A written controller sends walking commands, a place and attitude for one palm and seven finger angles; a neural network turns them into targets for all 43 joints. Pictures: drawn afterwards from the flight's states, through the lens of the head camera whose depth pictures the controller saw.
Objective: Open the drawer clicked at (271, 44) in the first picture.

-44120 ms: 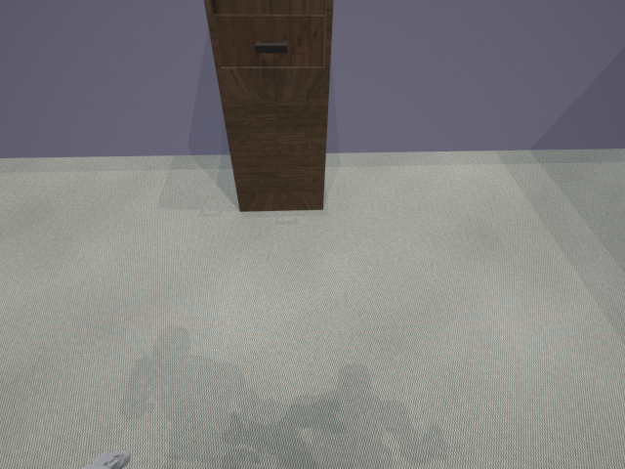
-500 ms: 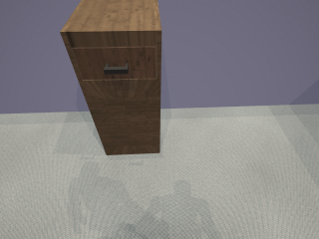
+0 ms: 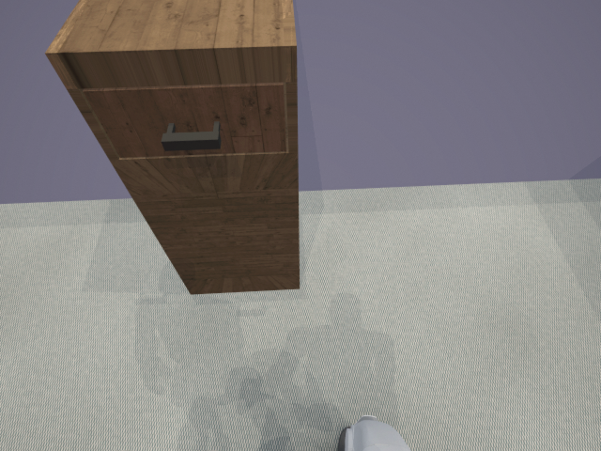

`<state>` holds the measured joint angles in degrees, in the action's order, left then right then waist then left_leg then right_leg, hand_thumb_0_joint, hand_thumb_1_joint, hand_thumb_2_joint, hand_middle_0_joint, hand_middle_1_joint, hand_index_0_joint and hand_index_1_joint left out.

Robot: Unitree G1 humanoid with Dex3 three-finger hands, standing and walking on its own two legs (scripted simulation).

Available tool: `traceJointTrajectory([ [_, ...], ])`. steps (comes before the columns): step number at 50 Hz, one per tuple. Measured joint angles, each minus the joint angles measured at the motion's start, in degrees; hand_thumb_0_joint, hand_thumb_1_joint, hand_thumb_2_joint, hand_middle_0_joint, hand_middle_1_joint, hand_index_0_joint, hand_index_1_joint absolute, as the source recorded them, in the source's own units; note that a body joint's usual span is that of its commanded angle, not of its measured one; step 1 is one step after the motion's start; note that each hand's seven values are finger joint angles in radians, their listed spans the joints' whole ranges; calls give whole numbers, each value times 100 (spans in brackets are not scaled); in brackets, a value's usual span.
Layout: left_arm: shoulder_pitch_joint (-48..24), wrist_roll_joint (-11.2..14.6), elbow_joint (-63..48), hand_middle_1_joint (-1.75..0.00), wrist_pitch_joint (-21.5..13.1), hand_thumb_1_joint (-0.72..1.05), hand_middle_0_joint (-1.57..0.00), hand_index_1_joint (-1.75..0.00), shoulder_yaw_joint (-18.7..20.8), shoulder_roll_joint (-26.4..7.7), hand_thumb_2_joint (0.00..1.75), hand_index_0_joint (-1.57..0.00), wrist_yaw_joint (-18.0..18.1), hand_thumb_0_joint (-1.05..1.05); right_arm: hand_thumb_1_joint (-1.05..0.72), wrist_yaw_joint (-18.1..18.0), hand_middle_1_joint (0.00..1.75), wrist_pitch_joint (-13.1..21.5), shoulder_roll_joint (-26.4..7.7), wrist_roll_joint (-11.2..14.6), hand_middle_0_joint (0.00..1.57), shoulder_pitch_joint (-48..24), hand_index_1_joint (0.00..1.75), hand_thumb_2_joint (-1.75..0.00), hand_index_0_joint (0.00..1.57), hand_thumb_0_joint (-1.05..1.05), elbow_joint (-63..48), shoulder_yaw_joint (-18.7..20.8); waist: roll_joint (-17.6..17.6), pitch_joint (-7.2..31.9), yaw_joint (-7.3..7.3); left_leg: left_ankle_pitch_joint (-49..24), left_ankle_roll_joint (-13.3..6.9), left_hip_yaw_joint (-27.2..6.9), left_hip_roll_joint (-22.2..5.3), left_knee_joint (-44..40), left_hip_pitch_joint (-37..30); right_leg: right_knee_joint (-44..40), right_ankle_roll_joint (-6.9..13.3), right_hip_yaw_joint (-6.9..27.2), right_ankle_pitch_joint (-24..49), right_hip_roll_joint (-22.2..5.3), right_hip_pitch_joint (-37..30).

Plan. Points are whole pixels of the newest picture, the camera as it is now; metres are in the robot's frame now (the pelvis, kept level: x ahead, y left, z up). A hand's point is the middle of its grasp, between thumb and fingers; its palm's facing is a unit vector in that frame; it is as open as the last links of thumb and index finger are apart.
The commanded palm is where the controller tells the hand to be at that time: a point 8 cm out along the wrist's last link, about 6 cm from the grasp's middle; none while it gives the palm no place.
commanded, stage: take the last steps up to it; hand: left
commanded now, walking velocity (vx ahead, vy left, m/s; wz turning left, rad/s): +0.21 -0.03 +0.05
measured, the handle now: (193, 134) +0.64 +0.21 +0.00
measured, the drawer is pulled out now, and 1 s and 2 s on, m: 0.00 0.00 0.00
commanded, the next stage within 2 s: come to a stop and stand still in 0.12 s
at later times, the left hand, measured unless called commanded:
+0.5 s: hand (207, 443) +0.15 +0.15 -0.17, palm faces +0.10 -0.97 -0.21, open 7.3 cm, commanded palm none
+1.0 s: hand (213, 436) +0.16 +0.14 -0.16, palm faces +0.08 -0.96 -0.26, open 7.4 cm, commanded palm none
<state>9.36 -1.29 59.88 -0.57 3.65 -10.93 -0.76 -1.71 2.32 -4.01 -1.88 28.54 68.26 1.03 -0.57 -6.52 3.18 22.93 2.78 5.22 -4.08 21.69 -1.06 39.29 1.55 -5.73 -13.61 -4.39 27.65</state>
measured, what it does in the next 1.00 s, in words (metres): walks ahead: right foot, then left foot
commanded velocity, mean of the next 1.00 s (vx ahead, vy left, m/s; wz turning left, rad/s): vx -0.08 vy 0.04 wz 0.01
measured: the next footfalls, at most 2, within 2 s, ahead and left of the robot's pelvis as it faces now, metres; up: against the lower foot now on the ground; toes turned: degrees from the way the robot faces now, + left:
right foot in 0.04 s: +0.15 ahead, -0.14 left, +0.00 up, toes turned -2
left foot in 0.32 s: +0.18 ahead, +0.10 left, +0.00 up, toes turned +9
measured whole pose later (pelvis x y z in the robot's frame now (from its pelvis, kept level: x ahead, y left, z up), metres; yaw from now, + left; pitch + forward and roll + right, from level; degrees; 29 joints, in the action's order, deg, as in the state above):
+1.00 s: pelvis +0.14 -0.05 +0.01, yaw +3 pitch +0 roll +2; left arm 12.6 -1.2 58.5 0.5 2.0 -9.6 2.0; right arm -0.9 -2.7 -12.6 -0.5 8.7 59.8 2.4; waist -0.6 -6.2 -0.1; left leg 14.0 1.4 0.6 -2.3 29.4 12.0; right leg 28.7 2.8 -6.0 -18.1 -1.1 10.5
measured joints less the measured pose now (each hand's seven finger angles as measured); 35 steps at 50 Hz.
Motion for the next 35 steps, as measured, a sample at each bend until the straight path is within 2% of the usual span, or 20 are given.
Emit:
traceJointTrajectory([
  [2,-45,-11,-114,-30,-142,92,-20,-30,16,-51,90,-20,-13,1,-90,34,30,-50,-8,48,20,96,30,-90,20,0,29,25,14,43,-6,427,-2,-31,-89,725,157,-468,104,-60,254,61,-334],
  [4,-135,3,-156,-30,-280,92,-20,-30,50,12,90,-20,45,1,-90,62,30,-165,-97,113,20,-113,30,-90,20,0,43,65,-63,-59,-43,752,-207,-268,-122,2616,830,-69,124,-171,30,118,-351],
  [6,-136,14,-151,-30,-289,92,-20,-30,17,118,90,-20,120,1,-90,63,30,-228,-228,130,20,-415,30,-90,20,0,-39,140,-128,-99,-63,612,-330,-376,-92,4049,1521,-124,115,-286,-211,191,-599],
  [8,-56,-12,-101,-30,-254,91,-20,-30,-21,208,90,-20,195,0,-91,46,30,-244,-341,107,20,-752,30,-90,20,0,-221,186,-96,-38,-61,441,-354,-298,-103,4500,2097,-414,84,-350,-206,233,-838],
  [10,36,-27,-50,-30,-246,94,-20,-30,37,200,90,-20,310,0,-91,41,30,-227,-410,88,20,-1089,30,-90,20,0,-459,206,-25,32,-72,394,-344,-210,-137,4132,2438,-732,115,-391,-150,274,-1051],
  [13,198,-53,54,-30,-210,95,-20,-30,12,136,90,-20,268,0,-91,56,30,-145,-466,73,19,-1511,30,-90,19,0,-775,203,88,147,-124,80,-306,-96,-136,2895,2524,-1041,131,-405,-153,308,-1299],
  [16,349,-1,159,-30,-145,94,-20,-30,-58,205,90,-20,254,0,-91,43,30,-41,-540,78,19,-1810,30,-90,19,0,-934,148,34,188,-256,-1043,-207,-107,-85,1444,2139,-992,60,-399,-352,393,-1497],
  [21,471,29,207,-30,29,93,-20,-30,-147,250,90,-20,334,0,-91,-21,30,-116,-440,122,19,-2131,30,-90,19,0,-990,30,172,267,-478,-629,-224,5,48,1037,1680,-919,-72,-290,-570,275,-1702],
  [24,433,32,100,-30,99,92,-20,-30,-156,248,90,-20,318,1,-91,-53,30,-233,-407,137,19,-2339,30,-90,19,0,-1131,33,135,116,-522,-769,-222,72,97,836,1554,-721,-112,-203,-560,219,-1616],
  [28,368,32,-116,-30,181,91,-20,-30,-104,135,90,-20,285,1,-91,-51,30,-367,-456,117,20,-2432,30,-90,20,0,-1262,81,-13,-31,-501,-744,-178,87,107,721,1490,-453,-138,47,-690,237,-1427],
  [31,310,-14,-236,-30,177,91,-20,-30,-36,23,90,-20,290,1,-90,-33,30,-499,-570,122,20,-2413,30,-90,20,0,-1232,148,-168,-82,-499,-690,-89,42,21,1015,1634,-631,35,68,-775,334,-1512],
  [32,288,-30,-264,-30,158,91,-20,-30,-25,-5,90,-20,295,1,-90,-23,30,-550,-618,130,20,-2406,30,-90,20,0,-1224,180,-193,-105,-490,-404,-94,-30,44,1365,1769,-632,100,63,-775,343,-1510],
  [34,261,-42,-309,-30,121,91,-20,-30,-18,-46,90,-20,335,1,-90,-21,30,-650,-712,135,20,-2404,30,-90,20,0,-1185,229,-149,-163,-483,381,-123,-291,261,2458,2105,-685,180,91,-710,291,-1531],
  [35,259,-44,-328,-30,125,91,-20,-30,-14,-50,90,-20,359,1,-90,-19,30,-690,-757,139,20,-2406,30,-90,20,0,-1160,251,-118,-187,-483,535,-133,-387,363,2959,2243,-754,199,117,-657,268,-1561],
])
